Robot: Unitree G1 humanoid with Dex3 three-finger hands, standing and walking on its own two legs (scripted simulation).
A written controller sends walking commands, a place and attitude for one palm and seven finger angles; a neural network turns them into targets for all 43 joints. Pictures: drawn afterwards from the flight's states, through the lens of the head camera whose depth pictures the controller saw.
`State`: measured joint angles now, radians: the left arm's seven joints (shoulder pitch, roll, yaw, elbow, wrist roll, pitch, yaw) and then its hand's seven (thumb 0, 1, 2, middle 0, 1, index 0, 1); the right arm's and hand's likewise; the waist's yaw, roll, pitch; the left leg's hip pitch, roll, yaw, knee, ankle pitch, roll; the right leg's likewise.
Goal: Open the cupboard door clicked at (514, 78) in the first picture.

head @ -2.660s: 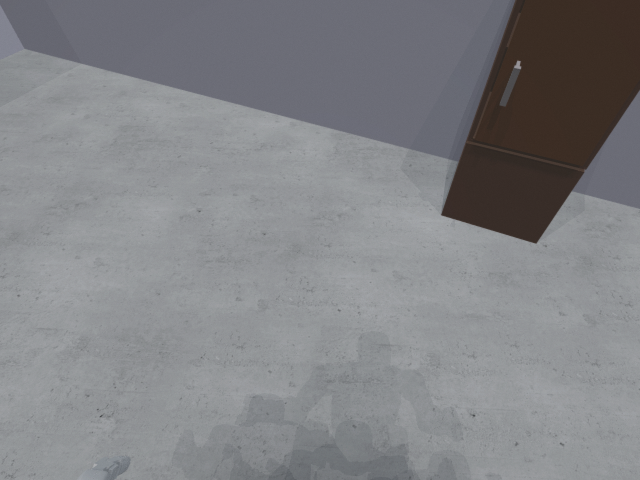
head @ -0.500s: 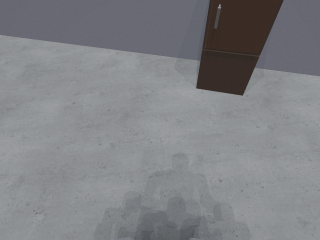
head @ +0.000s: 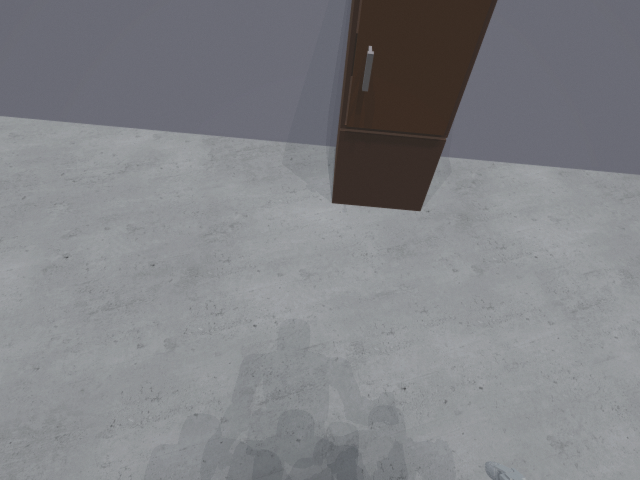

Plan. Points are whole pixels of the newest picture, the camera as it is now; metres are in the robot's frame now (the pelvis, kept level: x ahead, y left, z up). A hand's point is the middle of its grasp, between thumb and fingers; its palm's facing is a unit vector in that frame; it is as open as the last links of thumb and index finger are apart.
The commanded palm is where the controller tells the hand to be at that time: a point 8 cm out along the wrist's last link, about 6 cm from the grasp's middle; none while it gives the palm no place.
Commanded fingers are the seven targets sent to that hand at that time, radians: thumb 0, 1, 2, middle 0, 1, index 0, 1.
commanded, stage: walk to a spot facing it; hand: left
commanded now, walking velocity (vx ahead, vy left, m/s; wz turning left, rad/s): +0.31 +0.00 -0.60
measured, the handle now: (367, 68) +1.29 +0.00 -0.11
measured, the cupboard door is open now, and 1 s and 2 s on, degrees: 0 0 0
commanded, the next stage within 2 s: none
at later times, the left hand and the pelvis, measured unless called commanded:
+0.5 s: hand (276, 334) +0.38 +0.12 -0.17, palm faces -0.41 -0.91 -0.11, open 7.4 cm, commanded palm none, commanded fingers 0.00 0.90 0.90 -0.20 -0.30 -0.20 -0.30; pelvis +0.18 +0.02 -0.01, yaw -20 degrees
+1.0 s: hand (268, 264) +0.53 +0.17 -0.18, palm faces -0.47 -0.85 -0.23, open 7.3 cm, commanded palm none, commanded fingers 0.00 0.90 0.90 -0.20 -0.30 -0.20 -0.30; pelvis +0.40 -0.01 -0.01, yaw -36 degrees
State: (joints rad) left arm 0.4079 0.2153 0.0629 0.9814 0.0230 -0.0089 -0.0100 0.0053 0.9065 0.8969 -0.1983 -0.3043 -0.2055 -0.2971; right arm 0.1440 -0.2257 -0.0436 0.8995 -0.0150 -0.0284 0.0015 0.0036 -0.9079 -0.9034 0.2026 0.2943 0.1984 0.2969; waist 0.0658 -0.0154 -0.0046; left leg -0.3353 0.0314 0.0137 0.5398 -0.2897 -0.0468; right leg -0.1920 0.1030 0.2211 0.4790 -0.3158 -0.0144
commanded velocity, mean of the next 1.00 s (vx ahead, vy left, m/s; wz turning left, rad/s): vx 0.27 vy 0.00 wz -0.58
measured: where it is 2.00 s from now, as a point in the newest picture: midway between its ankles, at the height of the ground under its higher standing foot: (347, 392)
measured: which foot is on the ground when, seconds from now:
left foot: down 0.00-0.54, up 0.56-0.90, down 0.92-1.00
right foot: down 0.00-0.00, up 0.02-0.54, down 0.56-0.92, up 0.94-1.00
